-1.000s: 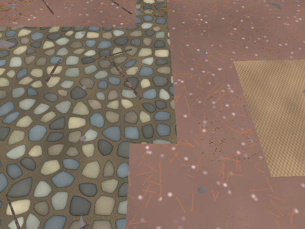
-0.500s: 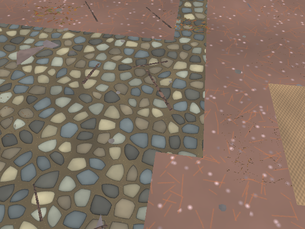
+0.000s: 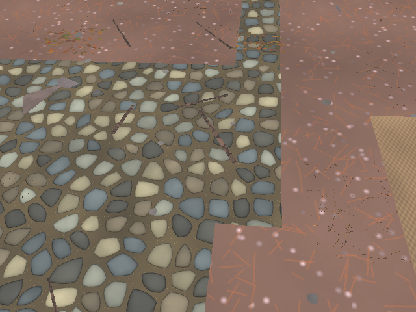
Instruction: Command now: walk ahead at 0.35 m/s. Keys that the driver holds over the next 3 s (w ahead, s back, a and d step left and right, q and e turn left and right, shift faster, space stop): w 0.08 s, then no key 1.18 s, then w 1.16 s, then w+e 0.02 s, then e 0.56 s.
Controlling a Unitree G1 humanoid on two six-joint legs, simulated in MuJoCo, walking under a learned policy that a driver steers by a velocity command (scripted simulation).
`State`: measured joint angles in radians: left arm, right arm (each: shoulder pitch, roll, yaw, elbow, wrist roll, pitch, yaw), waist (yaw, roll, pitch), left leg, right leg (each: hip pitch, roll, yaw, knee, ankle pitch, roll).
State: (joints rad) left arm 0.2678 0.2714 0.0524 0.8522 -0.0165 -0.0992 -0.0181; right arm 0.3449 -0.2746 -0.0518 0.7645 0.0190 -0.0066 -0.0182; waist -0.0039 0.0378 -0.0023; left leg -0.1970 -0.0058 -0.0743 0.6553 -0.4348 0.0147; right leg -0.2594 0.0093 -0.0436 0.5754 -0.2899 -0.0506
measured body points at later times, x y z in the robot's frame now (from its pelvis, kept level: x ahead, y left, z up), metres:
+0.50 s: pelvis +0.17 +0.00 +0.00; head +0.20 +0.01 +0.45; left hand +0.21 +0.28 -0.14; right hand +0.36 -0.24 -0.10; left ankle +0.28 +0.09 -0.73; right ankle +0.04 -0.11 -0.67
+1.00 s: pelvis +0.25 -0.03 +0.01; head +0.26 -0.03 +0.46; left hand +0.32 +0.22 -0.13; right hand +0.33 -0.29 -0.13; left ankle +0.28 +0.10 -0.73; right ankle +0.22 -0.14 -0.73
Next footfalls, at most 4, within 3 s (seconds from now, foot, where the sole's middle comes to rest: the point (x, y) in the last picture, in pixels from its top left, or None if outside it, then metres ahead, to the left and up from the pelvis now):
0.38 left None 0.32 0.10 -0.77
0.68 right None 0.26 -0.14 -0.77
1.56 left None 0.38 0.11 -0.77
2.06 right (260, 247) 0.75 -0.12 -0.77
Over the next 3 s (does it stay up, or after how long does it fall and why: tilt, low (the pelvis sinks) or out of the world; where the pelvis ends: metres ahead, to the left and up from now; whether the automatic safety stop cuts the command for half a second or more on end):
stays up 0.94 0.01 0.01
